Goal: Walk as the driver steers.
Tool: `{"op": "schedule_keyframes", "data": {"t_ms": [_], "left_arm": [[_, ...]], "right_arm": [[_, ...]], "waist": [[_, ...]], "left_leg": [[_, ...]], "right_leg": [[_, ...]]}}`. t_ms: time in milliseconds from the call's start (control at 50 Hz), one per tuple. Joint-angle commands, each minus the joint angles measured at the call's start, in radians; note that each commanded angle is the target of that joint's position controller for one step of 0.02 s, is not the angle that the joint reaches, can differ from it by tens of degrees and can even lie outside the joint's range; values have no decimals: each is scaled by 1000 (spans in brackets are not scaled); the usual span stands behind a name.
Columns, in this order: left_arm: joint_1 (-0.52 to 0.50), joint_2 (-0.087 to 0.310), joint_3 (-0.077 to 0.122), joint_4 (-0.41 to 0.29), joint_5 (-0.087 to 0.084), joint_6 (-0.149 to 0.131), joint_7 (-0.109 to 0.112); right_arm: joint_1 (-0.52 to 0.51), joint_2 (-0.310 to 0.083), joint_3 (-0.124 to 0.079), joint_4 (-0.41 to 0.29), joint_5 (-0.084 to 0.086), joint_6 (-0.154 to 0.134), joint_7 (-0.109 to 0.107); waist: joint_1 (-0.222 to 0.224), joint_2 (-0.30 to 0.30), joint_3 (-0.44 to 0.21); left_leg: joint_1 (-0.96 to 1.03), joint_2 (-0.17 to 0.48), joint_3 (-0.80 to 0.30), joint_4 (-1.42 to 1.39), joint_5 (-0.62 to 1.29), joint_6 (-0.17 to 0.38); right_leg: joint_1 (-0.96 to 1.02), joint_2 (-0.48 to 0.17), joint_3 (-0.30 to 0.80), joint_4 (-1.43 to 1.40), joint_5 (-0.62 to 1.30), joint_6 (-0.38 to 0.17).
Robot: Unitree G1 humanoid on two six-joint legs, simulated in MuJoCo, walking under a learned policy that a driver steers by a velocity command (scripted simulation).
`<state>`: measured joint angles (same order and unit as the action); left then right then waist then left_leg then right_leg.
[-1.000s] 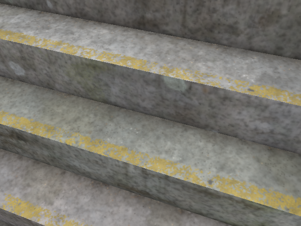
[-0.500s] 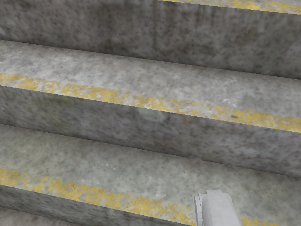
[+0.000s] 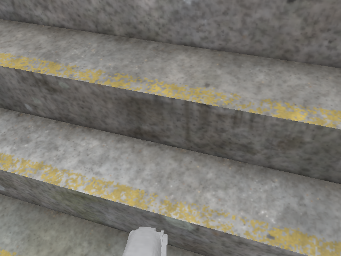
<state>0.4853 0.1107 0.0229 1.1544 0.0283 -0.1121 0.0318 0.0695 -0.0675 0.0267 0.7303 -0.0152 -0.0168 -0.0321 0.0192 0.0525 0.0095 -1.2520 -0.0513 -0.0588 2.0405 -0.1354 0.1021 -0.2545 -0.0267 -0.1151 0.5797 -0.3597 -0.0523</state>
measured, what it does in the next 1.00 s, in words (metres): climbs, turning right: left foot 0.21 m higher, then right foot 0.22 m higher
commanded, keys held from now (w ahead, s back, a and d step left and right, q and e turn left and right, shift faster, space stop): w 0.10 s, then w+e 0.90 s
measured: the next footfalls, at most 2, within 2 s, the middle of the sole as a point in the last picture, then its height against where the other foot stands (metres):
left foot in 0.24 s outside the picture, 0.21 m higher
right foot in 0.70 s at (206, 195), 0.22 m higher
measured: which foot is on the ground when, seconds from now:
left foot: up 0.00-0.22, down 0.24-0.76, up 0.78-0.98, down 1.00-1.00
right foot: down 0.00-0.26, up 0.28-0.68, down 0.70-1.00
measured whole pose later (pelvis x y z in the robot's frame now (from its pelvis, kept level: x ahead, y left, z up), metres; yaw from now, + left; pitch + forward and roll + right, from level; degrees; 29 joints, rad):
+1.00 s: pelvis +0.53 +0.08 +0.40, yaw -24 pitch +7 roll -4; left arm 0.34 0.17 0.01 1.03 0.06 -0.05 -0.04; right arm -0.01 -0.20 0.05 0.61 -0.06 -0.05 0.04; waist 0.02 0.04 -0.19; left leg -1.12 -0.05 -0.16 1.98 -0.53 0.18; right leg -0.49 0.18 0.11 0.82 -0.45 -0.06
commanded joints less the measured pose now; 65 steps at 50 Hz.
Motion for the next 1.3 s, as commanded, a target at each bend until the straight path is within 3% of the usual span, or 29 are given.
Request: {"op": "schedule_keyframes", "data": {"t_ms": [20,120,140,180,220,260,280,300,320,360,400,420,580,660,700,740,760,820,860,900,920,960,1020,1100,1140,1180,1200,1240,1300], "left_arm": [[87,125,32,-44,25,-34,1],[165,81,29,-50,2,-19,33],[439,6,-36,88,172,44,-74],[243,107,-14,63,97,68,-199],[49,322,14,-33,27,1,-237],[13,353,38,-12,20,-49,-242],[153,218,-1,-6,92,-42,-266],[203,187,20,49,58,2,-268],[-129,149,65,-179,-40,-33,-122],[-323,-13,22,-346,-7,-22,-40],[-264,-66,-3,-394,3,7,-38],[-186,-27,-16,-230,-48,55,-142],[-473,103,-34,-372,-42,90,-158],[-847,141,-79,-577,-25,264,-144],[-491,105,-80,-495,-28,267,-182],[-481,187,-43,-441,-39,278,-144],[-291,147,-28,-335,14,152,-77],[-320,230,23,-278,47,143,19],[-370,196,26,-281,38,100,16],[-284,164,26,-201,27,42,9],[-197,102,-28,-178,30,60,-66],[-242,132,-13,-199,23,33,-104],[-27,162,8,-90,71,40,-80],[588,129,12,49,29,39,2],[367,154,7,-54,67,63,-11],[-43,390,93,-154,62,54,-167],[107,191,39,-193,105,46,-193],[194,228,61,-128,-34,15,-111],[54,152,15,-121,-18,46,-98]], "right_arm": [[-145,-10,-11,-94,-13,-4,-4],[-439,12,14,-276,-17,-11,35],[-494,17,75,-274,-22,52,84],[-608,-6,97,-304,-45,125,147],[-285,-99,54,-205,5,127,182],[-4,-231,7,-79,11,121,140],[333,-253,4,60,38,99,114],[599,-345,-42,157,-24,103,106],[292,-340,-109,190,2,33,36],[106,-188,-78,290,-1,-30,17],[75,-16,-36,368,-31,-63,22],[63,-59,-17,295,-39,-44,94],[193,-125,8,355,-119,-78,123],[439,-328,-9,449,-85,-33,210],[331,-518,-65,416,-43,-75,222],[430,-417,-51,427,-90,-66,231],[258,-363,-90,218,102,-86,51],[4,-189,-31,44,-22,-118,55],[-57,-61,-5,-98,-82,-112,56],[-23,8,26,-172,-82,-124,55],[4,-166,7,-98,-9,-49,98],[-160,-234,-3,-229,-34,-35,77],[-280,-169,38,-285,-51,-21,28],[-788,-134,76,-483,-104,-28,53],[-690,-9,112,-429,-115,5,84],[-70,-178,13,-213,95,18,81],[226,-270,-20,-17,72,22,106],[188,-446,-98,90,-34,-7,137],[-195,-72,10,86,-34,9,111]], "waist": [[22,-105,71],[82,-134,127],[134,-168,-177],[32,-193,-25],[-198,-307,-266],[-281,-320,-437],[-298,15,-695],[-309,121,-699],[-153,51,-550],[-49,10,-193],[57,15,-21],[-34,-34,42],[96,-99,-149],[79,199,-233],[182,281,-314],[84,198,-374],[102,24,-415],[86,-262,-240],[14,-160,-63],[-37,-98,35],[30,-63,29],[-55,-17,-108],[-14,-73,-218],[241,-165,-207],[129,-41,-474],[-258,131,-585],[-194,486,-865],[-114,309,-595],[3,-76,-233]], "left_leg": [[-380,47,-33,234,-157,13],[-365,207,132,-117,-270,10],[-398,176,40,-194,-107,185],[25,107,163,-493,-549,193],[508,-5,293,-543,-171,80],[935,-68,172,-1047,-111,75],[1479,200,-407,-1245,92,280],[1369,381,-862,-1590,-80,341],[1213,385,-725,-1532,-438,215],[904,344,-441,-1472,-535,80],[748,297,-220,-1508,-430,8],[734,329,-241,-1641,15,96],[821,188,272,-1801,109,29],[918,361,210,-1914,1623,241],[1335,526,241,-1726,2309,285],[1439,452,231,-1531,2440,233],[1238,321,342,-1304,1823,115],[609,28,136,-504,227,71],[355,-34,-47,65,108,40],[130,-2,-66,161,-6,32],[-149,-44,-233,163,-211,79],[-11,47,-124,-183,-438,91],[-166,12,-142,101,-620,62],[-860,-14,-147,64,-1182,59],[-193,32,-86,-678,-807,101],[1236,25,-197,-1118,-252,72],[1747,246,-585,-1161,619,243],[1375,431,-746,-1182,1076,170],[962,217,-245,-1212,64,-58]], "right_leg": [[283,-296,323,-341,-59,-165],[312,-289,231,-580,-28,-131],[382,-297,335,-507,173,-165],[-49,-302,213,-670,493,-250],[72,-317,99,-460,1885,-273],[77,-289,141,-62,2106,-200],[-373,-178,254,338,1361,-129],[-427,6,359,800,600,-125],[-413,47,285,1225,380,-51],[-646,17,265,1421,521,-97],[-757,40,297,1547,472,-143],[-873,84,470,1626,413,-254],[-1087,49,154,1603,486,-290],[-779,125,-120,900,-127,-193],[-753,156,-96,786,-23,-141],[-708,257,-60,675,-25,-186],[-269,261,-53,636,-188,-167],[-238,51,742,67,-496,-334],[-383,3,887,-104,-469,-337],[-298,-6,805,-122,-295,-283],[-150,-42,706,-5,182,-281],[-172,-45,556,-73,432,-242],[-39,-108,688,-112,417,-227],[830,-170,816,152,1142,-201],[485,-73,733,20,1228,-150],[-638,-44,639,80,1482,-159],[-913,115,681,230,352,-78],[-785,195,598,1195,242,4],[-937,146,550,1302,357,-66]]}}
